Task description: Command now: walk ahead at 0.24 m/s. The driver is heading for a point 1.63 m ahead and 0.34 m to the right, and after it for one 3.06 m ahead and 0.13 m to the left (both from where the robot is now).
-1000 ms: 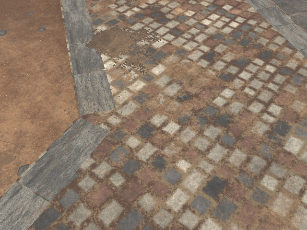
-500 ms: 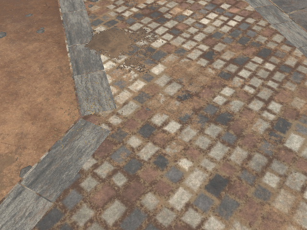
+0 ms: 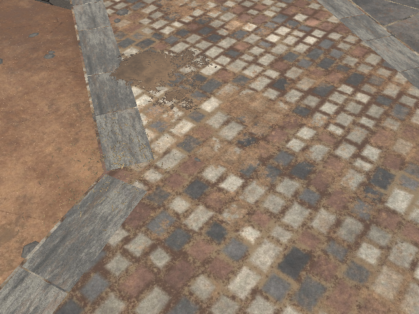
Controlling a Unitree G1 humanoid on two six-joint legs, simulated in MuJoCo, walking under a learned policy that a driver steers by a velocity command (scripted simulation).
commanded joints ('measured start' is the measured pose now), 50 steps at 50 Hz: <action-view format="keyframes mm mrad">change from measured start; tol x32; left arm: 1 -81 43 8 -93 15 -31 -14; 9 398 232 89 -9 -12 -87 -18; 32 335 -19 11 -74 -42 -111 -23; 50 -311 24 34 -297 -10 -50 -70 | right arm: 1 141 -152 -43 2 -6 -5 1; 25 -397 -46 -19 -273 -2 -47 68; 31 155 -214 -91 -130 -28 -73 26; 50 169 -111 -35 -95 2 -125 10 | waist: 1 -52 147 225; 9 167 -317 38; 25 43 -102 157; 32 -102 198 -263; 50 -42 67 126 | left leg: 1 -86 332 -445 -308 -503 194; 7 -298 198 -194 -111 -148 113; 11 -649 92 24 678 -109 40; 22 -575 84 176 389 200 -22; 30 39 1 169 53 229 107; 33 382 449 -656 -186 -193 315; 38 -93 308 -129 -306 162 149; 50 105 256 216 -276 701 25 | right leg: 1 -271 -19 -66 170 -48 -24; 7 202 24 -107 -127 101 -40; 9 469 -357 533 -421 -247 -148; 11 271 -369 526 -431 -277 -173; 29 295 -209 -20 -70 1252 -79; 31 60 -143 -62 393 805 -74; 32 -289 49 -72 804 -120 -43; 50 -399 -58 -165 131 433 -37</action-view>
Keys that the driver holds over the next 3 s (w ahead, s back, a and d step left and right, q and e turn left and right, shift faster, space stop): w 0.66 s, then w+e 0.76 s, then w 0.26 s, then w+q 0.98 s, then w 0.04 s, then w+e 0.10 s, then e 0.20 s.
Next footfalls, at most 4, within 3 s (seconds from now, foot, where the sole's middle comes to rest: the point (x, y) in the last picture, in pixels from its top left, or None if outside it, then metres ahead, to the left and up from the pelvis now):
0.62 left None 0.43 0.02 -0.78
1.16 right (259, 267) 0.71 -0.14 -0.78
1.68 left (247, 187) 1.06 -0.12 -0.78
2.22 right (307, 156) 1.24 -0.39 -0.78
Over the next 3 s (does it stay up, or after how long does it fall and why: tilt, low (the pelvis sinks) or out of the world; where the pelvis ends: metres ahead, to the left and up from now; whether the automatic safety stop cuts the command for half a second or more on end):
stays up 1.48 -0.25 0.01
